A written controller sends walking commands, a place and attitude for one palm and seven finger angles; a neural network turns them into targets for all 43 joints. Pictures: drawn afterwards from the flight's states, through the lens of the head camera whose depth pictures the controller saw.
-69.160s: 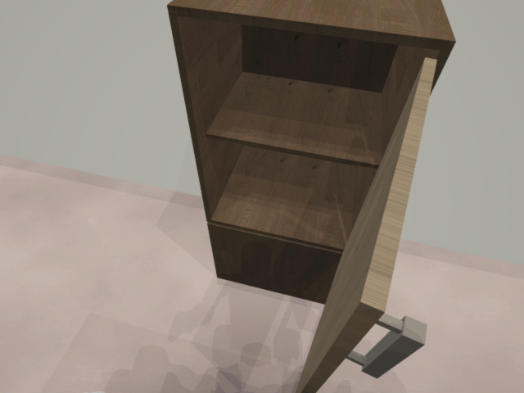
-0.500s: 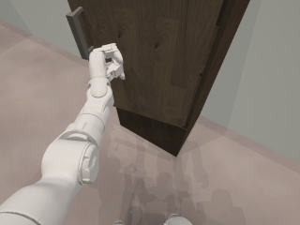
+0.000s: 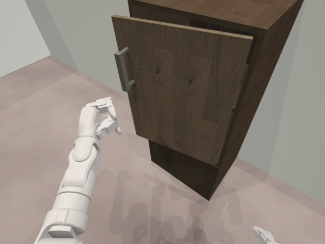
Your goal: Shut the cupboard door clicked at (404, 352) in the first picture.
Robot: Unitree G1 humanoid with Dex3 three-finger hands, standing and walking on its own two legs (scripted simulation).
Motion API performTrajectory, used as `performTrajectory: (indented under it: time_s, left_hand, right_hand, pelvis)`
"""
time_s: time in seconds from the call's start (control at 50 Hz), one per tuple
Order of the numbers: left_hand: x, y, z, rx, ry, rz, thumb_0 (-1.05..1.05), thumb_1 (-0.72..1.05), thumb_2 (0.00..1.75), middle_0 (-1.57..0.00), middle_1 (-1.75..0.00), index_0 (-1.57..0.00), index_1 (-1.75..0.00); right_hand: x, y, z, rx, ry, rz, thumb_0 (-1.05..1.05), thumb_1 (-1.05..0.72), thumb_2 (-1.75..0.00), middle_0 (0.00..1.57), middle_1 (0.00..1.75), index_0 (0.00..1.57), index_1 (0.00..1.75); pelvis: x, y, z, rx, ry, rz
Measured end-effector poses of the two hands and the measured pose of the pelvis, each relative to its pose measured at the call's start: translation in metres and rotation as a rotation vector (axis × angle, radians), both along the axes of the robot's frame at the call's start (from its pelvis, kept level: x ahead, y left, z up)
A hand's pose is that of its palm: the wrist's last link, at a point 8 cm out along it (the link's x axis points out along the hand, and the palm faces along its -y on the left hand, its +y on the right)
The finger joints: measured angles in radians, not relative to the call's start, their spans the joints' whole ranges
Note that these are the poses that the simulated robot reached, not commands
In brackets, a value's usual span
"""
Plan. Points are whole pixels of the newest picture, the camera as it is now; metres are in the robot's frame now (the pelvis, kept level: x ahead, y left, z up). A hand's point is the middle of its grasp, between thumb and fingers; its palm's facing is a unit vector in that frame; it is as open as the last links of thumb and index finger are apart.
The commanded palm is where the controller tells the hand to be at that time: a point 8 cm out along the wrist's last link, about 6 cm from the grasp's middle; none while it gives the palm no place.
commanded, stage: draw the hand back to the body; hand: left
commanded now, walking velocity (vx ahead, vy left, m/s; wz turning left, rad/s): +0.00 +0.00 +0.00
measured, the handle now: (125, 70) +0.67 +0.16 +0.09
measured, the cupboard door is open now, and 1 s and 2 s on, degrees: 12 12 12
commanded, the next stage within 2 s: step back with the hand held close in 1.06 s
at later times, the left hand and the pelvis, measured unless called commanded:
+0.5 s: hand (49, 160) +0.25 +0.23 +0.16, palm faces +0.34 -0.88 -0.33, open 4.7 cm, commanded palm +0.19 +0.28 +0.18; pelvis +0.02 +0.00 +0.02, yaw +2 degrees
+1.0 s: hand (10, 181) +0.20 +0.27 +0.17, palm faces +0.48 -0.79 -0.39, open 7.3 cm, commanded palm +0.14 +0.31 +0.19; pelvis +0.01 +0.01 +0.02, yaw +2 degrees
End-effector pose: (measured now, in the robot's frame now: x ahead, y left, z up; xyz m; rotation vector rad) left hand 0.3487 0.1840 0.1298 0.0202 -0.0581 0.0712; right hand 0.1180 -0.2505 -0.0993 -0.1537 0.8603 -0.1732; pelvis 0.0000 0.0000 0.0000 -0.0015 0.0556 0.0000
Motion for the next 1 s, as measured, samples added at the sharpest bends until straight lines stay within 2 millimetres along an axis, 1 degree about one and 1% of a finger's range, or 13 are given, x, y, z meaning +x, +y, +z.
performTrajectory:
  time_s: [0.06,0.12,0.18,0.24,0.32,0.44,0.52,0.6,0.76,0.84,0.92,1.0]
  left_hand:
    - [-0.02,0.006,0.007,0.09,-0.013,0.006,0.02,0.9,0.9,-1.24,-1.43,-1.24,-1.43]
    - [-0.04,0.016,0.012,0.155,-0.025,0.024,0.02,0.9,0.9,-1.18,-1.36,-1.18,-1.36]
    - [-0.06,0.029,0.016,0.19,-0.028,0.058,0.02,0.9,0.9,-1.11,-1.29,-1.11,-1.29]
    - [-0.078,0.042,0.02,0.213,-0.025,0.103,0.02,0.9,0.9,-1.04,-1.21,-1.04,-1.21]
    - [-0.101,0.059,0.024,0.244,-0.018,0.164,0.02,0.9,0.9,-0.93,-1.09,-0.94,-1.09]
    - [-0.128,0.079,0.035,0.302,-0.019,0.244,0.02,0.89,0.9,-0.77,-0.91,-0.77,-0.92]
    - [-0.145,0.093,0.043,0.348,-0.023,0.295,0.02,0.89,0.9,-0.66,-0.79,-0.66,-0.8]
    - [-0.163,0.107,0.05,0.398,-0.019,0.347,0.02,0.89,0.9,-0.55,-0.67,-0.56,-0.68]
    - [-0.2,0.129,0.062,0.478,-0.013,0.446,0.02,0.89,0.9,-0.34,-0.44,-0.35,-0.45]
    - [-0.205,0.131,0.059,0.453,-0.021,0.475,0.02,0.89,0.9,-0.27,-0.37,-0.28,-0.37]
    - [-0.202,0.127,0.054,0.422,-0.028,0.464,0.02,0.89,0.9,-0.24,-0.33,-0.24,-0.33]
    - [-0.197,0.123,0.054,0.417,-0.042,0.436,0.02,0.89,0.9,-0.22,-0.31,-0.22,-0.32]
  right_hand:
    - [0.035,0.008,0.018,0.001,-0.105,0.029,0.02,-0.9,-0.89,0.2,0.3,0.2,0.3]
    - [0.063,0.02,0.035,0.009,-0.181,0.061,0.01,-0.9,-0.89,0.2,0.3,0.2,0.3]
    - [0.081,0.032,0.046,0.018,-0.22,0.104,0.01,-0.9,-0.89,0.2,0.3,0.2,0.3]
    - [0.09,0.044,0.05,0.027,-0.225,0.145,0.01,-0.9,-0.89,0.2,0.3,0.2,0.3]
    - [0.091,0.054,0.046,0.037,-0.197,0.182,0.01,-0.9,-0.89,0.2,0.3,0.2,0.3]
    - [0.081,0.059,0.031,0.048,-0.13,0.19,0.01,-0.9,-0.89,0.2,0.3,0.21,0.3]
    - [0.073,0.056,0.024,0.049,-0.099,0.169,0.01,-0.9,-0.89,0.2,0.3,0.21,0.3]
    - [0.068,0.048,0.02,0.041,-0.09,0.147,0.02,-0.9,-0.89,0.2,0.3,0.21,0.3]
    - [0.071,0.037,0.025,0.008,-0.127,0.128,0.02,-0.9,-0.89,0.2,0.3,0.21,0.3]
    - [0.076,0.036,0.028,-0.009,-0.147,0.145,0.02,-0.9,-0.89,0.2,0.3,0.2,0.3]
    - [0.08,0.04,0.033,-0.013,-0.17,0.152,0.02,-0.9,-0.89,0.2,0.3,0.2,0.3]
    - [0.081,0.044,0.037,-0.006,-0.194,0.154,0.02,-0.9,-0.89,0.2,0.3,0.2,0.3]
  pelvis:
    - [-0.001,0.0,0.004,0.007,-0.031,0.003]
    - [0.0,-0.001,0.008,0.009,-0.058,0.007]
    - [0.002,-0.001,0.011,0.008,-0.08,0.013]
    - [0.004,-0.001,0.014,0.007,-0.096,0.02]
    - [0.007,0.0,0.016,0.005,-0.11,0.027]
    - [0.013,0.002,0.017,0.006,-0.117,0.031]
    - [0.016,0.003,0.017,0.005,-0.116,0.028]
    - [0.019,0.004,0.017,0.004,-0.115,0.025]
    - [0.019,0.005,0.016,0.002,-0.116,0.026]
    - [0.016,0.006,0.016,0.003,-0.118,0.033]
    - [0.013,0.006,0.016,0.004,-0.12,0.033]
    - [0.013,0.005,0.016,0.003,-0.124,0.029]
